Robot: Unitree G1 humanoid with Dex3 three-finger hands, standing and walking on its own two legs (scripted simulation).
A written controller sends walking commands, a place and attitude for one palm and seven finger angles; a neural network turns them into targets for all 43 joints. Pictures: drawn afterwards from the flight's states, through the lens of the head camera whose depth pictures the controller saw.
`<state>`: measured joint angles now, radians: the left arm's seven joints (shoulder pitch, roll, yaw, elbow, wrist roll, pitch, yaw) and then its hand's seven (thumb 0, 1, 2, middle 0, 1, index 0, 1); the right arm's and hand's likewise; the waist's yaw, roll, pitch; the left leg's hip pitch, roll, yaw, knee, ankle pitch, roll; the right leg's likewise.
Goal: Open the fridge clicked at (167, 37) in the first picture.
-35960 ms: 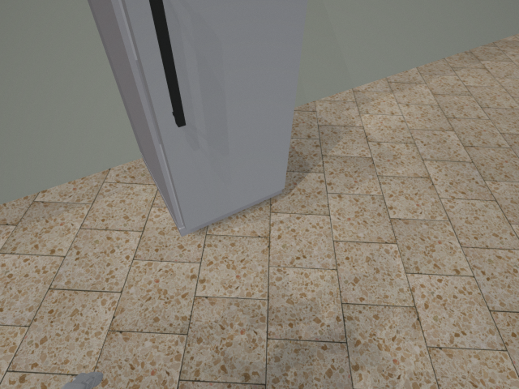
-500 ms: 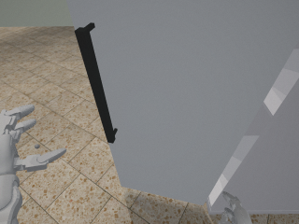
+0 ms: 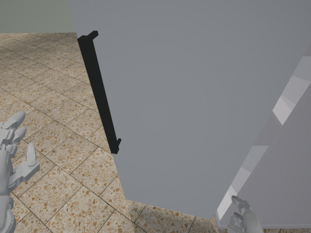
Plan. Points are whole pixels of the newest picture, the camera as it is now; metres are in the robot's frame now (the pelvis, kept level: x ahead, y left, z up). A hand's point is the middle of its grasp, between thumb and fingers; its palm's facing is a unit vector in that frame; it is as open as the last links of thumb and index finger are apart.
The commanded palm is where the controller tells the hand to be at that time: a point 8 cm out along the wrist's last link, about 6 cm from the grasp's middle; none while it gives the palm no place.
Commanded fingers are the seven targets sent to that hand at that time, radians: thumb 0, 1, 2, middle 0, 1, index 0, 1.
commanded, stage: draw the hand back to the body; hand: left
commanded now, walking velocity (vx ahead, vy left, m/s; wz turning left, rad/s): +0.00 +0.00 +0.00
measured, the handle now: (106, 104) +0.43 +0.22 +0.11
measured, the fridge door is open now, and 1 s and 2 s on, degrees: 77 77 77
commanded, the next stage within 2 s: step back with the hand held close in 0.22 s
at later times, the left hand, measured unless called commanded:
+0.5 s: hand (38, 161) +0.19 +0.27 +0.16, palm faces +0.43 -0.81 -0.40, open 7.4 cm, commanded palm +0.12 +0.31 +0.17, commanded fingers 0.00 0.90 0.90 -0.20 -0.30 -0.20 -0.30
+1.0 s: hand out of the picture +0.11 +0.30 +0.15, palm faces +0.45 -0.77 -0.45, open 7.4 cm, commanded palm +0.05 +0.33 +0.17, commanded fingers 0.00 0.90 0.90 -0.20 -0.30 -0.20 -0.30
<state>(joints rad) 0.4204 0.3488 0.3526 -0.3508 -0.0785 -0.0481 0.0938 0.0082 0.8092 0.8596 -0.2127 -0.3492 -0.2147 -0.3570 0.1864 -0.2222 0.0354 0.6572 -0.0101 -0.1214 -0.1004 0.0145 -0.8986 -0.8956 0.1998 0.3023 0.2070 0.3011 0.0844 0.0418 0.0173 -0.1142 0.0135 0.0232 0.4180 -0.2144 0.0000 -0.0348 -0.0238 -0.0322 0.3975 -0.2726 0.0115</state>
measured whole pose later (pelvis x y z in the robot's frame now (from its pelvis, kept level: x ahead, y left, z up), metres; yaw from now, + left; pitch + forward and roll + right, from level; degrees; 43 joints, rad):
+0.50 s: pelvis -0.01 +0.01 +0.00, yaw +1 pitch -2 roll -1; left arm 0.44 0.36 0.36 -0.40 -0.06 -0.11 0.10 0.01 0.90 0.90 -0.21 -0.30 -0.21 -0.31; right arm 0.17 -0.23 0.03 0.61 -0.01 -0.05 -0.09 0.01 -0.90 -0.90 0.20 0.30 0.21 0.30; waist 0.03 0.04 0.02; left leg -0.21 0.02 0.01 0.46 -0.21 0.01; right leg -0.11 -0.02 -0.05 0.39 -0.24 0.02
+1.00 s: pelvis -0.08 +0.02 -0.01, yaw +2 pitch +0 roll -2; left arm 0.51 0.40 0.43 -0.50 -0.03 -0.21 0.13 0.01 0.89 0.90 -0.21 -0.30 -0.21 -0.31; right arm 0.22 -0.21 0.02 0.56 0.00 -0.08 -0.09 0.01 -0.90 -0.90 0.20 0.30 0.21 0.30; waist 0.02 0.01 0.04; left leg -0.42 0.00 -0.01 0.58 -0.18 0.04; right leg -0.30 -0.02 -0.04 0.51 -0.20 0.03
